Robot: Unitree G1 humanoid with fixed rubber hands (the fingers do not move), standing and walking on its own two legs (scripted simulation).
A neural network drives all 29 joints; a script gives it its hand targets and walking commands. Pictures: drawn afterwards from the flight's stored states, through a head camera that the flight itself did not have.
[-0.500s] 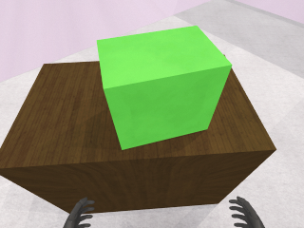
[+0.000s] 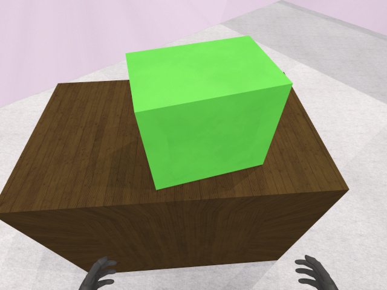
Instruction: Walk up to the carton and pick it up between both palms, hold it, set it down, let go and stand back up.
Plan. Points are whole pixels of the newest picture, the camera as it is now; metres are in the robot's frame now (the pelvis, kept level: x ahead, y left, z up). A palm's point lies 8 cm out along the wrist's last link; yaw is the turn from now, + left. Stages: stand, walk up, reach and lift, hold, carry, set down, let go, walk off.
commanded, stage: stand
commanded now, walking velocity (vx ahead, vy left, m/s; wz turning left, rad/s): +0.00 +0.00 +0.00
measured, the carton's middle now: (201, 114) +0.49 +0.00 +0.07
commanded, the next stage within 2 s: walk up in 1.46 s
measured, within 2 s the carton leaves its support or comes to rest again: neither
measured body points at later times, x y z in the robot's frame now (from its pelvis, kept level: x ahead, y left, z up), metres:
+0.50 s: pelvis +0.00 +0.00 +0.00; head +0.01 +0.00 +0.45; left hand +0.12 +0.25 -0.10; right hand +0.12 -0.25 -0.10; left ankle +0.01 +0.12 -0.73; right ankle +0.01 -0.12 -0.73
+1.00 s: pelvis +0.00 +0.00 +0.00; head +0.01 +0.00 +0.45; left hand +0.11 +0.25 -0.10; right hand +0.11 -0.25 -0.10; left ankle +0.01 +0.12 -0.73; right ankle +0.01 -0.12 -0.73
